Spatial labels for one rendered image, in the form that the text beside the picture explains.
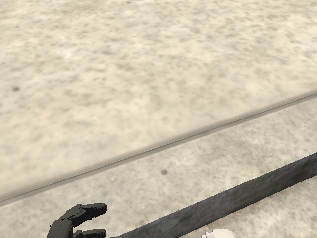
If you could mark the robot left hand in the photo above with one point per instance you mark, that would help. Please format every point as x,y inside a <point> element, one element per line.
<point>63,227</point>

